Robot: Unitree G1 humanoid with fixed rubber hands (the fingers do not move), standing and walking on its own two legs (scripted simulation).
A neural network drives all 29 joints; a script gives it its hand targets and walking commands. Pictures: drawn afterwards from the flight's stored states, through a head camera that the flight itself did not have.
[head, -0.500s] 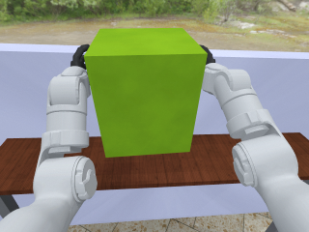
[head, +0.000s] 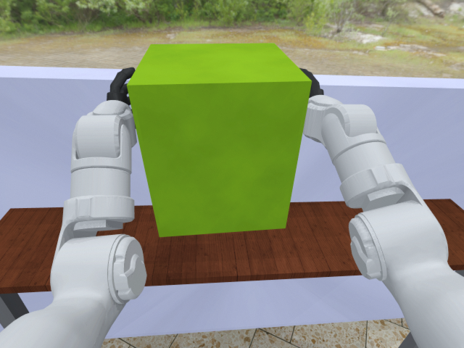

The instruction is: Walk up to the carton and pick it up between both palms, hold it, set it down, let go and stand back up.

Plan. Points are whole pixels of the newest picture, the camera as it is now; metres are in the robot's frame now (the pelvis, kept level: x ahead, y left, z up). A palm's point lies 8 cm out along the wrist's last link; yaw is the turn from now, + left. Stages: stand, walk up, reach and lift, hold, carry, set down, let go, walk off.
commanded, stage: hold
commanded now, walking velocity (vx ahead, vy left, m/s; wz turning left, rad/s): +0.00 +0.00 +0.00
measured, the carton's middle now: (218, 137) +0.37 +0.01 +0.26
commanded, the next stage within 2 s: set down in 0.84 s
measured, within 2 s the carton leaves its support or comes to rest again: neither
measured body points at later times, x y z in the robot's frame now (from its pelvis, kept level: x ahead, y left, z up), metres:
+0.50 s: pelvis +0.00 +0.00 +0.00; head -0.10 +0.02 +0.44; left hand +0.38 +0.16 +0.31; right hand +0.38 -0.14 +0.32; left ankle +0.03 +0.13 -0.75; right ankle -0.02 -0.12 -0.75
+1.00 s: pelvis +0.00 +0.00 +0.00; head -0.09 +0.02 +0.44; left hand +0.39 +0.16 +0.32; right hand +0.39 -0.14 +0.32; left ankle +0.03 +0.13 -0.75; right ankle -0.02 -0.12 -0.75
